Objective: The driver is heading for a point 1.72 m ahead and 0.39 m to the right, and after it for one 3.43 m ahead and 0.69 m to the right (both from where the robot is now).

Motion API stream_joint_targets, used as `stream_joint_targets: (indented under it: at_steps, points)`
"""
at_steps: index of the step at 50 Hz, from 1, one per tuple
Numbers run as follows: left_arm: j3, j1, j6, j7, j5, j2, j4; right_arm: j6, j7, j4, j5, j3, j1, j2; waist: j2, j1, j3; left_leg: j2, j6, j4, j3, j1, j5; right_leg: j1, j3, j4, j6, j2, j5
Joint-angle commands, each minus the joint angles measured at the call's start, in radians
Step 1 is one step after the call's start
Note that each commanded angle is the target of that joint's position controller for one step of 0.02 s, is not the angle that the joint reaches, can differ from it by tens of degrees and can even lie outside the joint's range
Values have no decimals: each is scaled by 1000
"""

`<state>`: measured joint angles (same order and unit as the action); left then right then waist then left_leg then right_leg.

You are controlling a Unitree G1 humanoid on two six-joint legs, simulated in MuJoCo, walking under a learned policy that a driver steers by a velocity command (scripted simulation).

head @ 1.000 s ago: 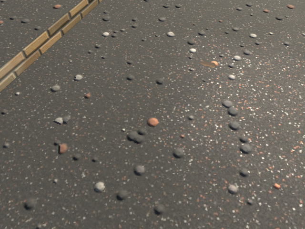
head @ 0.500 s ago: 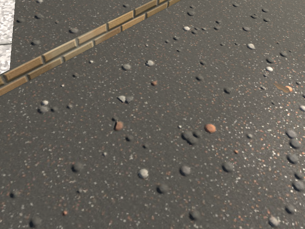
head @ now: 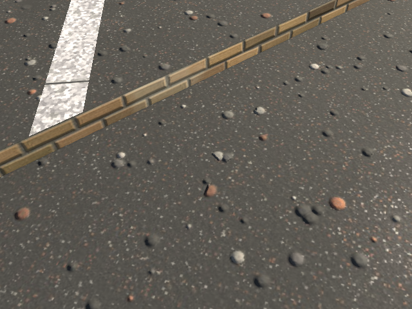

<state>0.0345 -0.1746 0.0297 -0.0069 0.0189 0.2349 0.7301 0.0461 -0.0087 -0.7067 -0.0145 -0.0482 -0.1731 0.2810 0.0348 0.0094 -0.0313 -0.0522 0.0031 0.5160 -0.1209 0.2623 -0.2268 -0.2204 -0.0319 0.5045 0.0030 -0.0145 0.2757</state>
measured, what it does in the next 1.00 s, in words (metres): stands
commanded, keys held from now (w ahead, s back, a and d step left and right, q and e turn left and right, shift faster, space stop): no key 1.00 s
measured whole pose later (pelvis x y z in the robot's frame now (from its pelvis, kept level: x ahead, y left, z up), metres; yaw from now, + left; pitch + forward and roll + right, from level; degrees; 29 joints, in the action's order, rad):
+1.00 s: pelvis +0.01 -0.01 +0.00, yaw +0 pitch -2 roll +0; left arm 0.01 -0.24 0.03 -0.02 0.00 0.23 0.95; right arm 0.02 -0.05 -0.96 0.00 -0.04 -0.21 0.23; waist 0.00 0.00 -0.04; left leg -0.04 0.02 0.49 -0.13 0.21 -0.25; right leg -0.18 -0.03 0.49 -0.02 -0.03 0.29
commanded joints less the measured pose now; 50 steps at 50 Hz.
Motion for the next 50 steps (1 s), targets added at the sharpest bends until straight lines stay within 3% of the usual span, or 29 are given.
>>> stream_joint_targets:
  at_steps: [1, 5, 8, 28, 50]
  points:
    - [28, 33, 14, 0, 2, 142, -71, -16, 3, 56, 5, -27, 11, 97, -94, -3, 34, 55, -34, -47, -47, -35, 60, -31, -94, -112, -34, 93, -17]
    - [21, 13, 11, -4, -6, 128, -64, -31, -2, 37, 0, -24, 8, 88, -11, -18, 44, 71, -35, -70, -73, -15, 87, 4, -60, -59, -31, 69, -82]
    - [17, 6, 7, -3, -6, 119, -57, -37, -5, 28, 2, -21, 1, 83, 5, -19, 50, 73, -35, -73, -79, -12, 82, 16, -51, -47, -27, 60, -97]
    - [8, -42, 11, -11, -12, 113, 49, -34, -27, -50, 7, -15, -26, 59, -29, -11, 29, 61, -28, -59, -56, -64, 135, -12, -46, -73, -19, 47, -96]
    - [-6, -81, 11, -15, -16, 106, 198, -34, -41, -233, 12, -13, -52, 52, -36, -14, -2, 48, -7, -88, -26, -88, 142, -13, -47, -124, -36, 41, -77]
